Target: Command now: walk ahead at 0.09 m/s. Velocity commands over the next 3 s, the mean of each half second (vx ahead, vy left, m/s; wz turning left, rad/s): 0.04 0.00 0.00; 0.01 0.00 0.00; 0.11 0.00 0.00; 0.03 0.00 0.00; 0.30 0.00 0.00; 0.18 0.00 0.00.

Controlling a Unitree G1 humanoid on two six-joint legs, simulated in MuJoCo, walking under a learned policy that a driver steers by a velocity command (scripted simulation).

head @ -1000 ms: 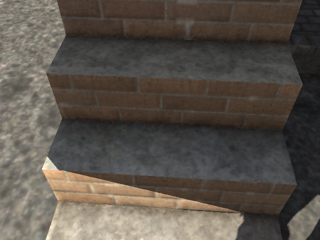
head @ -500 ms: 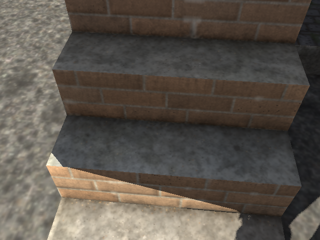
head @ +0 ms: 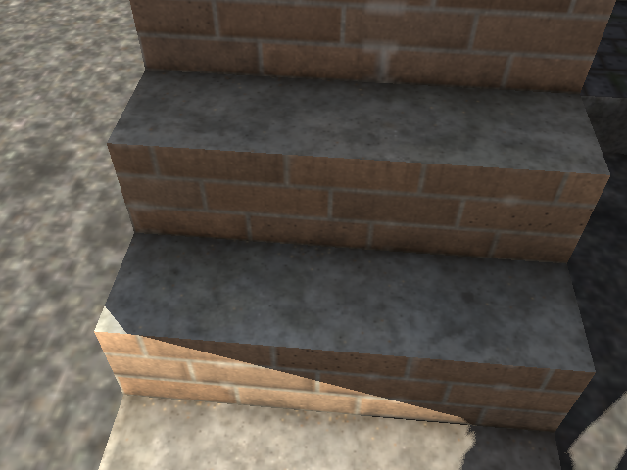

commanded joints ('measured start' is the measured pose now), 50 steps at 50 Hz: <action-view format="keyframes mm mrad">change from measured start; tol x2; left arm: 1 23 110 17 -24 -3 -16 2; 50 58 101 12 -1 -4 -15 5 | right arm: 1 24 -113 -20 -28 3 -15 -1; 50 17 -114 -41 22 -2 4 -5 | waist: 1 1 7 32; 50 1 2 39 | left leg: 1 31 168 -161 -60 167 -24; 3 41 170 -159 -48 214 -23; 11 60 176 -162 -44 276 -24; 50 41 172 -164 -32 201 -18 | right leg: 1 -62 -61 54 -39 123 -52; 50 -47 -78 53 -52 160 -72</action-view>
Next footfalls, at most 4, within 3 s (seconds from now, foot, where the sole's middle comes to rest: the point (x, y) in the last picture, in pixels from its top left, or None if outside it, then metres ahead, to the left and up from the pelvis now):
none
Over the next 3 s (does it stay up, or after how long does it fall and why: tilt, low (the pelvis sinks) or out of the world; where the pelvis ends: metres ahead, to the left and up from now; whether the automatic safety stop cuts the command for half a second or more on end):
stays up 0.02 -0.05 0.00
